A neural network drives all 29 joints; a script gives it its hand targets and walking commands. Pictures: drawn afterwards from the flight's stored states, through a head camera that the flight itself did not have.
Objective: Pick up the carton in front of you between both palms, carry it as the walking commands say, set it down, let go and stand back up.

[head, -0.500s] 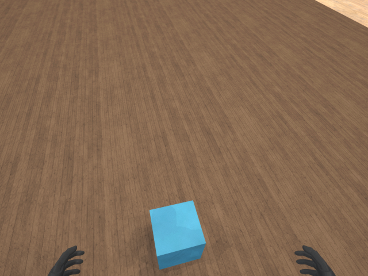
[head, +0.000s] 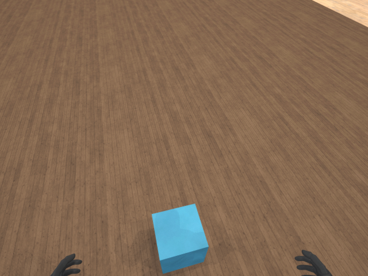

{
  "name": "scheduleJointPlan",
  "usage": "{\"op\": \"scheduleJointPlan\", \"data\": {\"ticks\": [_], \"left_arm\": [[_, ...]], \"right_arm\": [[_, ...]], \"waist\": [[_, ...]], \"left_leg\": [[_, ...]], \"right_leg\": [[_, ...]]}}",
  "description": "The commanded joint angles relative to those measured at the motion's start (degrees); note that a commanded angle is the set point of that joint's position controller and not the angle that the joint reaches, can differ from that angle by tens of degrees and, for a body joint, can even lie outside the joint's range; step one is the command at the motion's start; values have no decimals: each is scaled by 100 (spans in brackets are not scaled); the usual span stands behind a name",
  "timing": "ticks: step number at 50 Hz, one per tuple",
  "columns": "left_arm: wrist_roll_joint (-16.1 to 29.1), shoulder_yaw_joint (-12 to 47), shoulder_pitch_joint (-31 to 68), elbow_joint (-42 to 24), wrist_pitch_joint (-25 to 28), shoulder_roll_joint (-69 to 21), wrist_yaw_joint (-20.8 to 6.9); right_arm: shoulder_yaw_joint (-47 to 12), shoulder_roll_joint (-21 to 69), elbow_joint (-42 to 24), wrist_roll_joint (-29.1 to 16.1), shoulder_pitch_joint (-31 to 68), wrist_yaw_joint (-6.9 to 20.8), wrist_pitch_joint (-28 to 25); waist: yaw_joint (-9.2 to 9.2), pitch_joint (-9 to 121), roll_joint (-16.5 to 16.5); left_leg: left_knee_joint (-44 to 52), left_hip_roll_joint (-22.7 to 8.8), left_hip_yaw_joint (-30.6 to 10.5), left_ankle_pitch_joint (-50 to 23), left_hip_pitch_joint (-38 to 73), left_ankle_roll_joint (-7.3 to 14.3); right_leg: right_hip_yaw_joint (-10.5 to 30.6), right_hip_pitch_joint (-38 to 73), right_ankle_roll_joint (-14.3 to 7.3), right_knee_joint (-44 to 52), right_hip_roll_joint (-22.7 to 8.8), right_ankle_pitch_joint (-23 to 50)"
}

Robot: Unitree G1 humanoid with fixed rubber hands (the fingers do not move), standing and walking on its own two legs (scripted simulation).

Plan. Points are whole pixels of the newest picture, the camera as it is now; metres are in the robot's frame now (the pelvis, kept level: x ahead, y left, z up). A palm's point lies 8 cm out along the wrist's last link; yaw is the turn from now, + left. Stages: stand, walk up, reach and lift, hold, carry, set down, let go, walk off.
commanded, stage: stand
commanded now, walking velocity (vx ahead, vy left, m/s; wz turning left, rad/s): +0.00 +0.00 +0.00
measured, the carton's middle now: (178, 239) +0.41 +0.01 -0.65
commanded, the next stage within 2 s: none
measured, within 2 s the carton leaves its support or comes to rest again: neither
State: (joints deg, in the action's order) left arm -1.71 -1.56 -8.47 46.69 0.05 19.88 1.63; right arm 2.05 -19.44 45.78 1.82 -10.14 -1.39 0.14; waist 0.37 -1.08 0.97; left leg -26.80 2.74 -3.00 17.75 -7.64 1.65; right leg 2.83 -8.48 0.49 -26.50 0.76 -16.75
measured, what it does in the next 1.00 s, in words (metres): stands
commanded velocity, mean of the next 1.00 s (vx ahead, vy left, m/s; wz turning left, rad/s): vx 0.00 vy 0.00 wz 0.00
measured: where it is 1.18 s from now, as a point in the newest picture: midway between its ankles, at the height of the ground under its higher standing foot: outside the picture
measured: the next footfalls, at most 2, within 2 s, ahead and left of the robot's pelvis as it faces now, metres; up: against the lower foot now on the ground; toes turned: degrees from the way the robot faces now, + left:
none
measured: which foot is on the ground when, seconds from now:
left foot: down 0.00-1.00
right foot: down 0.00-1.00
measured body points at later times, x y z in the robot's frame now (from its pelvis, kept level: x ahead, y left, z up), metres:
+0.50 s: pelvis -0.02 -0.01 +0.01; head -0.03 +0.00 +0.46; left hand +0.09 +0.30 -0.11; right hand +0.08 -0.32 -0.10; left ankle -0.04 +0.10 -0.74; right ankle -0.03 -0.13 -0.74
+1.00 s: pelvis -0.03 -0.01 +0.01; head -0.03 +0.00 +0.46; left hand +0.08 +0.30 -0.11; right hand +0.07 -0.32 -0.10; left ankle -0.04 +0.10 -0.74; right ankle -0.03 -0.13 -0.74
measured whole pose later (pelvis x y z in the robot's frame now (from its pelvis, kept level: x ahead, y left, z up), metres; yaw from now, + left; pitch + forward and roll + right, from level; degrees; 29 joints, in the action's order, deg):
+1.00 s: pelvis -0.03 -0.01 +0.01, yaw +0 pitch -3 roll +0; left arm -1.0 -0.2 -6.8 58.1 0.9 22.1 0.7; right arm 0.6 -21.9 58.0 0.9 -7.3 -0.6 -0.7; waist 0.1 -2.1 0.6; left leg -20.1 1.9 -3.1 12.0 -5.2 0.9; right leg 2.8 -5.9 0.0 -19.5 1.2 -10.8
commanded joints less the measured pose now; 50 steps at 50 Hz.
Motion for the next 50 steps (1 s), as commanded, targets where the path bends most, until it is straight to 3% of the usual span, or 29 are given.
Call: {"op": "scheduleJointPlan", "data": {"ticks": [1, 19, 50], "left_arm": [[5, -172, 208, -178, 90, 859, 11], [25, -107, 294, 404, 124, 999, -46], [78, -29, 379, 918, 140, 1161, -68]], "right_arm": [[209, -947, -165, 4, 195, -8, -82], [133, -1099, 471, -28, 344, 36, -126], [29, -1240, 1006, -93, 476, 50, -135]], "waist": [[-9, 268, -89], [-23, 44, -87], [-23, 94, -103]], "left_leg": [[456, -694, -510, -1903, -105, -71], [889, -769, -598, -1061, -89, -29], [1007, -846, -604, -1401, 107, -1]], "right_leg": [[444, 267, -133, 318, -531, 1721], [586, 208, -158, 780, -588, 1105], [551, 326, -183, 952, -656, 1381]]}}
